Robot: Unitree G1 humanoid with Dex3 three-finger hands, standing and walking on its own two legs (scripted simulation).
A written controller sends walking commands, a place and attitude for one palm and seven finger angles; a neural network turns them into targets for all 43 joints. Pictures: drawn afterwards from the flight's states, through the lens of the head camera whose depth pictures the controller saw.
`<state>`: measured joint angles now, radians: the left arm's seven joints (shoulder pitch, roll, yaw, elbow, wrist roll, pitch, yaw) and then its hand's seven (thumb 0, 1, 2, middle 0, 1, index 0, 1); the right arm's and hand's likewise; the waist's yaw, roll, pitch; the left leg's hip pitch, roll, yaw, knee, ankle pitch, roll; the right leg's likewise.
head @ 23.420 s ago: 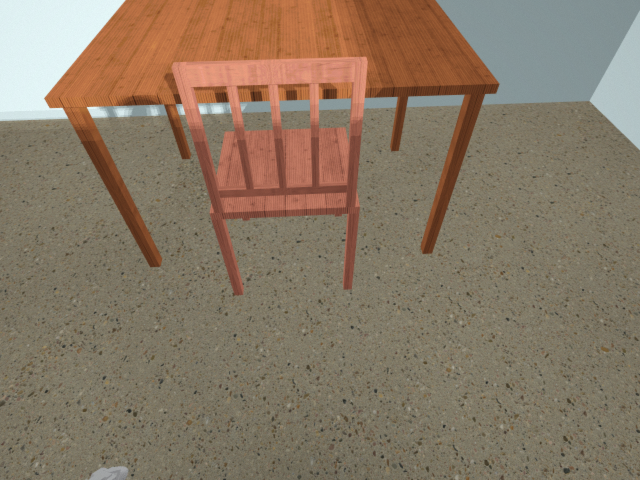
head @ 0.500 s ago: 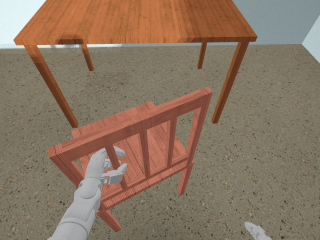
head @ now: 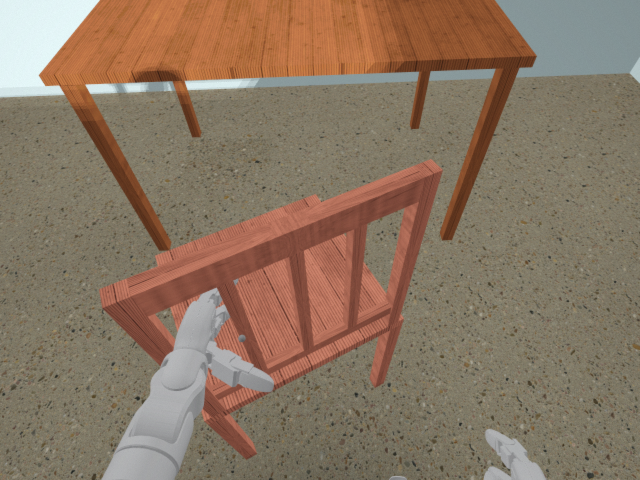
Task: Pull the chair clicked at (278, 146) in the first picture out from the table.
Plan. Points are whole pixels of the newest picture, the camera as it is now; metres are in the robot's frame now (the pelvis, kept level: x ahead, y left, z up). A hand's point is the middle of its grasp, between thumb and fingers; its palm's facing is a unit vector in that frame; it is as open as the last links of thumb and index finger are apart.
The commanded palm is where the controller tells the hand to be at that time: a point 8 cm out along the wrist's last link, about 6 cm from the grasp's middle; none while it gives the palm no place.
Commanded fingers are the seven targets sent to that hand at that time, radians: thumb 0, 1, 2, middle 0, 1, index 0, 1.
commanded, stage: open the thumb and straighten the fingers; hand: left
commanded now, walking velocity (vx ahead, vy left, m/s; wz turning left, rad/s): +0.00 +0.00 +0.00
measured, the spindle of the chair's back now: (301, 305) +0.38 +0.03 -0.07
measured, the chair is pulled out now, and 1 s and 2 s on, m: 0.50 0.50 0.50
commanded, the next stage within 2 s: draw the fingers out of the gap in 0.08 s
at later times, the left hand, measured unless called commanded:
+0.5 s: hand (237, 378) +0.26 +0.11 -0.03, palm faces -0.07 -0.98 -0.19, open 17.5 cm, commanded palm +0.24 +0.16 +0.00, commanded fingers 0.00 -0.55 0.20 0.00 0.00 0.00 0.00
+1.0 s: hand (234, 438) +0.19 +0.11 -0.03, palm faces -0.06 -0.98 -0.19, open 17.5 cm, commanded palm +0.17 +0.15 +0.00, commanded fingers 0.00 -0.55 0.20 0.00 0.00 0.00 0.00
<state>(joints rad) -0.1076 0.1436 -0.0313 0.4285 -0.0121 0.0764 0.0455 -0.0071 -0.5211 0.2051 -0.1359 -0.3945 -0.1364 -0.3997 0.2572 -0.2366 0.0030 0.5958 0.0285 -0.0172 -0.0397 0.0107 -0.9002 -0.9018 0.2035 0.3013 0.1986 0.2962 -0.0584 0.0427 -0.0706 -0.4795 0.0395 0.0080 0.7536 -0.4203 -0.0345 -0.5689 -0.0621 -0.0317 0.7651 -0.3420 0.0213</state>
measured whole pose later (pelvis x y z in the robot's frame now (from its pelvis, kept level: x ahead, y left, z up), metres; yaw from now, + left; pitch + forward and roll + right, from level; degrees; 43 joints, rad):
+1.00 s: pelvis +0.01 +0.00 -0.02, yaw +2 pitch +9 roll +0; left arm 0.49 0.16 -0.19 -0.19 0.04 0.18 0.08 -0.01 -0.54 0.20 -0.01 0.00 0.00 0.00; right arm 0.25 -0.24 0.02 0.44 0.02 -0.08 -0.07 0.01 -0.90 -0.90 0.20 0.30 0.20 0.30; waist -0.03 0.05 -0.10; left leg -0.57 0.03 -0.04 0.91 -0.50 -0.04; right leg -0.63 -0.08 -0.07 0.90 -0.43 0.02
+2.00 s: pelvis +0.01 -0.01 +0.02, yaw +2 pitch -2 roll +0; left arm 0.58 0.30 0.20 -0.41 -0.06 -0.03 0.17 0.00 0.13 0.52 -0.10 -0.14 -0.13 -0.16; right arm 0.21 -0.23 0.00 0.58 0.03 -0.14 -0.11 0.01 -0.90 -0.90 0.20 0.30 0.20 0.30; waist 0.04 0.09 -0.01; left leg -0.18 0.05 -0.02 0.58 -0.38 -0.05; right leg -0.25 -0.05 -0.07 0.60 -0.32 0.01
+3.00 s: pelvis +0.00 +0.01 +0.03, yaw -1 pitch -1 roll +0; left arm 0.55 0.36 0.39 -0.44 -0.05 -0.13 0.14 0.01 0.89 0.89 -0.21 -0.30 -0.20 -0.30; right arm 0.13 -0.24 -0.02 0.58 0.01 -0.04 -0.06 0.01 -0.90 -0.90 0.20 0.30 0.20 0.30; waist 0.01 0.07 0.06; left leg -0.15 0.05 0.03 0.45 -0.29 -0.03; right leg -0.23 -0.04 -0.03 0.43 -0.19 0.03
